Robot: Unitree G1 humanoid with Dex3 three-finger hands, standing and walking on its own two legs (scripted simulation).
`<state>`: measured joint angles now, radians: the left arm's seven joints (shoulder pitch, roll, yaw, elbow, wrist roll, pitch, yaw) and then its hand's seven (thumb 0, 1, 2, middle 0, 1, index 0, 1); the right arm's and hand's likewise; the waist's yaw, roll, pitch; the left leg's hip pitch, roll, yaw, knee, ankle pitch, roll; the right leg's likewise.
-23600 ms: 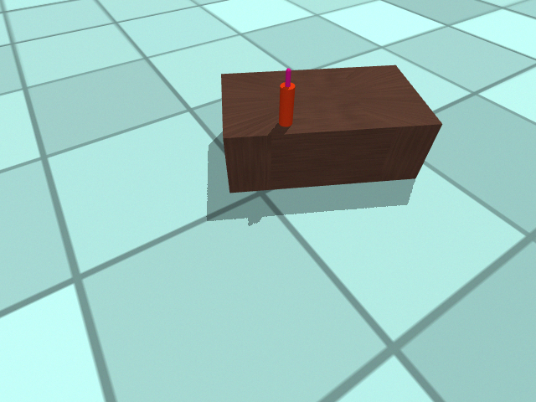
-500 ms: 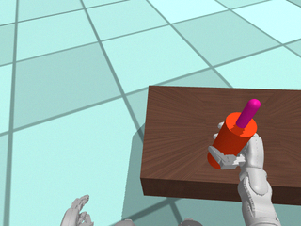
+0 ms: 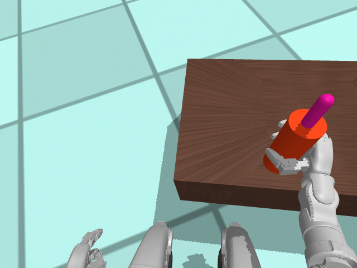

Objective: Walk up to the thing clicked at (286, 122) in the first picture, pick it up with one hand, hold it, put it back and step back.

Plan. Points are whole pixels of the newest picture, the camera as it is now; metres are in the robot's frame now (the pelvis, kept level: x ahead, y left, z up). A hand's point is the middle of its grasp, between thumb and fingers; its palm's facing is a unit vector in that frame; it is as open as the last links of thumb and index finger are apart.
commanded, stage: crouch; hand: right
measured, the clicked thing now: (295, 137) +0.39 -0.20 +0.04
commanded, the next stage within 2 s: lower in 0.62 s
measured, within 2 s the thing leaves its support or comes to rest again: neither
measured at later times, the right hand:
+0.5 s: hand (276, 149) +0.42 -0.20 -0.09, palm faces +0.15 +0.99 -0.01, open 8.9 cm
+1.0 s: hand (269, 155) +0.43 -0.21 -0.16, palm faces +0.12 +0.99 +0.00, open 8.9 cm
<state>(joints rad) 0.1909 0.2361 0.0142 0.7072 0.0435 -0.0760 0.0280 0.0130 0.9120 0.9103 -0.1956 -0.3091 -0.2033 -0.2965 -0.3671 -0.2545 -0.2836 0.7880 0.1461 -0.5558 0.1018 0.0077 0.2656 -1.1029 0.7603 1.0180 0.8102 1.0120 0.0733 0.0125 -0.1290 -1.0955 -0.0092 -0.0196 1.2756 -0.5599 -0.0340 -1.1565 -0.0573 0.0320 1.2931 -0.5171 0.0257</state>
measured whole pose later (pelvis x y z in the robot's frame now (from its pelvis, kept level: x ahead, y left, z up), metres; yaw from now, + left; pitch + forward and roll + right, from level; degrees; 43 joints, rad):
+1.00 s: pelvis -0.03 +0.00 -0.13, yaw +2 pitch +34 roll +4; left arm 0.14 0.26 0.01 0.67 0.07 -0.03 -0.02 0.01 0.92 0.89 -0.20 -0.30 -0.21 -0.29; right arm -0.61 -0.37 -0.43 0.91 0.12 -0.54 0.19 0.01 0.26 -1.10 0.76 1.02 0.81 1.02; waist 0.11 0.00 -0.19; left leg -1.68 -0.03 0.01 1.78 -0.69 -0.04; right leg -1.76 -0.05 0.10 1.80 -0.64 0.04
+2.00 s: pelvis -0.04 +0.01 -0.20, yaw +3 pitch +35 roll +4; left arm 0.14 0.28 0.01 0.66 0.05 0.01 -0.01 0.01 0.95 0.87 -0.20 -0.31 -0.22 -0.28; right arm -0.71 -0.43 -0.47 0.87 0.14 -0.45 0.22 -0.01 0.48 -0.34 0.79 0.58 0.80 0.58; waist 0.10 -0.01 -0.18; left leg -1.89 -0.04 0.01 1.99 -0.71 -0.03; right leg -1.97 -0.05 0.12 2.00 -0.65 0.05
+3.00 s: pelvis -0.01 +0.00 -0.02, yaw +1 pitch +25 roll +5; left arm 0.26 0.24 -0.03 0.61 -0.03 0.10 0.01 0.01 0.91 0.90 -0.20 -0.30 -0.21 -0.29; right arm -0.63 -0.66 -0.46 1.01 -0.08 -0.09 -0.01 -0.02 0.45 -0.09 0.06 0.06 0.07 0.07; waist 0.11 -0.01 -0.13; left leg -1.19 -0.03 0.03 1.31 -0.55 -0.04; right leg -1.28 -0.07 0.09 1.38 -0.53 0.03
